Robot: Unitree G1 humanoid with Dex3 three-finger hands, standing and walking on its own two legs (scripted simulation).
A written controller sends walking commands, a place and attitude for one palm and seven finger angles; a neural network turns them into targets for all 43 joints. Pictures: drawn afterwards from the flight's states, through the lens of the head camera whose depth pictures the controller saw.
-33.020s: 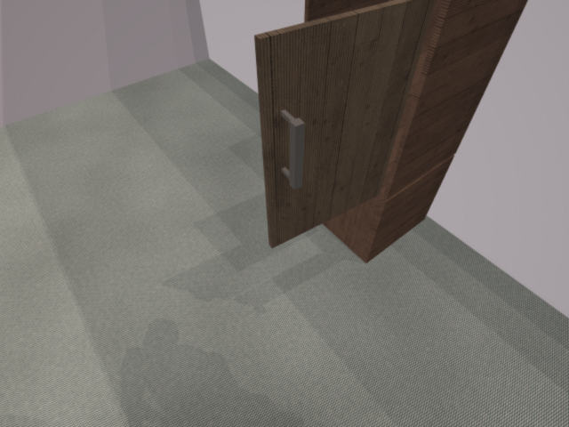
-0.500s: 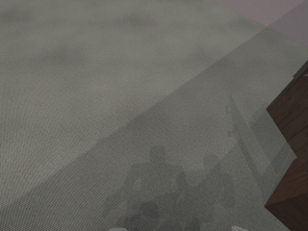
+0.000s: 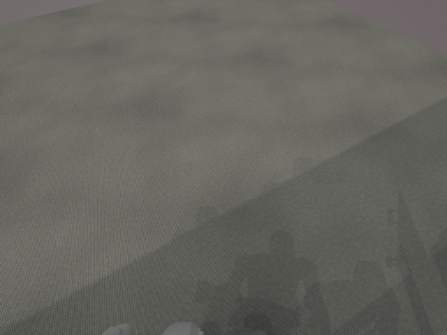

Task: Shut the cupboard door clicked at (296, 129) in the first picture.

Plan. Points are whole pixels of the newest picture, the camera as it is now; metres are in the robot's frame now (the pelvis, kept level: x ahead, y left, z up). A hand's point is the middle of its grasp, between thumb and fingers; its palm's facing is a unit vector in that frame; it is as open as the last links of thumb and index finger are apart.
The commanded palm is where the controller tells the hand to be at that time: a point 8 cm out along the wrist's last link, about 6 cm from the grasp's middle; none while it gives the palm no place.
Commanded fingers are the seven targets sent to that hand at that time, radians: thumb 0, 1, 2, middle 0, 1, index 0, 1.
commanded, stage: walk to a spot facing it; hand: left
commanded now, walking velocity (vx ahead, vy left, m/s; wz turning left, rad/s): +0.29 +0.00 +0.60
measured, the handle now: out of the picture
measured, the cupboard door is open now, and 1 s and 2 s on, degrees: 57 57 57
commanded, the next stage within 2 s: turn to face it in 0.38 s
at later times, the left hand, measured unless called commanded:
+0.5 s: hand (99, 325) +0.17 +0.28 -0.18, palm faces +0.36 -0.91 -0.20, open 7.4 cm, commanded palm none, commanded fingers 0.00 0.90 0.90 -0.20 -0.30 -0.20 -0.30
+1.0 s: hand (129, 240) +0.36 +0.26 -0.17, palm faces +0.20 -0.96 -0.20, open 7.3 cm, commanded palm none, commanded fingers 0.00 0.90 0.90 -0.20 -0.30 -0.20 -0.30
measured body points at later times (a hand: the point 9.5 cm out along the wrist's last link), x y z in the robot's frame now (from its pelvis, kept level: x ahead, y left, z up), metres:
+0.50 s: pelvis +0.19 +0.08 -0.01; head +0.24 +0.12 +0.44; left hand +0.15 +0.33 -0.17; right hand +0.38 -0.13 -0.13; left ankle +0.22 +0.13 -0.74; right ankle +0.19 -0.11 -0.63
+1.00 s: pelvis +0.33 +0.07 -0.01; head +0.38 +0.07 +0.44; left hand +0.35 +0.31 -0.16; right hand +0.38 -0.15 -0.17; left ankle +0.24 +0.16 -0.67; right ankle +0.35 -0.01 -0.74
